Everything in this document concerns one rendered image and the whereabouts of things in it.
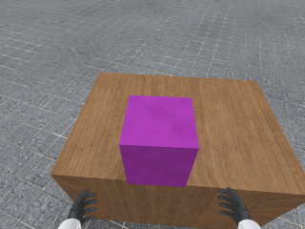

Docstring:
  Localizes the pedestal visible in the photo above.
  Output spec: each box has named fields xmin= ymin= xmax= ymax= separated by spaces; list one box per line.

xmin=50 ymin=72 xmax=305 ymax=229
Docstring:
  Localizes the carton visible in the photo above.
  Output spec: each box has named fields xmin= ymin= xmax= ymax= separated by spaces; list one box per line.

xmin=119 ymin=95 xmax=199 ymax=187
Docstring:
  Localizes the robot left forearm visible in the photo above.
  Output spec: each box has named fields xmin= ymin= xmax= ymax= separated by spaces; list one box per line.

xmin=58 ymin=219 xmax=82 ymax=229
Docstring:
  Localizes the right robot hand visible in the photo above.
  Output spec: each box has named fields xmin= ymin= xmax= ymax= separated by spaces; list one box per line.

xmin=217 ymin=187 xmax=252 ymax=226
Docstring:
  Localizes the robot right forearm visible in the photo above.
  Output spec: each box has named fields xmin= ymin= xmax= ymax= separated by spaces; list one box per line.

xmin=237 ymin=219 xmax=261 ymax=229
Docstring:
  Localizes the left robot hand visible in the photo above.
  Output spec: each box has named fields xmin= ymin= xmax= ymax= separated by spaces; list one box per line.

xmin=67 ymin=189 xmax=98 ymax=226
